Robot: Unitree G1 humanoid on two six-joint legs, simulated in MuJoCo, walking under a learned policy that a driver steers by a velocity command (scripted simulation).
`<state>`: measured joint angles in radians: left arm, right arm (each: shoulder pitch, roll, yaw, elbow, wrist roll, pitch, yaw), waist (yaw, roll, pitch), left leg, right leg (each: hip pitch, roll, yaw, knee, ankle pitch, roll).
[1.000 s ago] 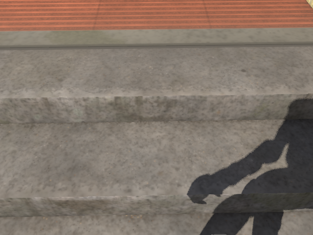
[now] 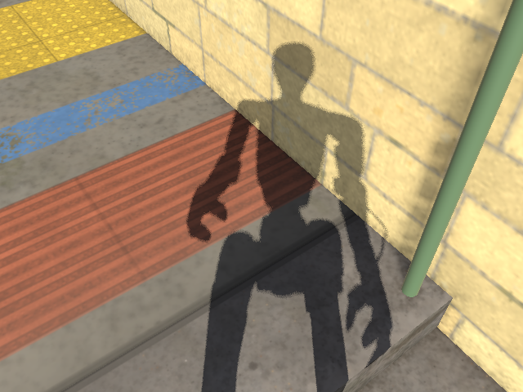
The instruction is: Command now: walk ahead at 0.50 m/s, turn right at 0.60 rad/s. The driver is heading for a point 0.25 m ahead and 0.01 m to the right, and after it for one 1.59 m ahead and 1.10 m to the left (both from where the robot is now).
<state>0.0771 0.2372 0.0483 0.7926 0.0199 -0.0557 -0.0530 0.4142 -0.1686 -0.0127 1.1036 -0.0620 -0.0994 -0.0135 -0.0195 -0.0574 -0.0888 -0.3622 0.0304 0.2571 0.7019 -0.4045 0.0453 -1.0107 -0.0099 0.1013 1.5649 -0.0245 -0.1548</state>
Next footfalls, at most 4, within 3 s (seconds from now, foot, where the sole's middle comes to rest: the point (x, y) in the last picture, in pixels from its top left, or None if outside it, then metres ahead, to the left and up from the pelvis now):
0.28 right None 0.27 -0.12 -0.75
0.70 left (209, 380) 0.51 0.13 -0.60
1.20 right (256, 262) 0.83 0.02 -0.60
1.76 left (108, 257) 0.85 0.42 -0.60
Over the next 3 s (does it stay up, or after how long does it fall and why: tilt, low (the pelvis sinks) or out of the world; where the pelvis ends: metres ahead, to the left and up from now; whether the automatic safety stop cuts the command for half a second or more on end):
stays up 1.11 0.56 0.15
